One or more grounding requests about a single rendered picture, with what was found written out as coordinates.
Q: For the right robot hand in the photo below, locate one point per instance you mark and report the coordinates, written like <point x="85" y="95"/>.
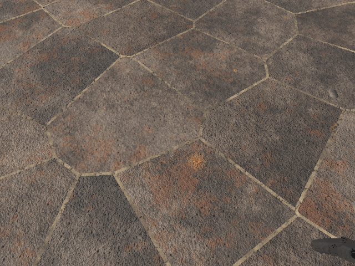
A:
<point x="342" y="247"/>

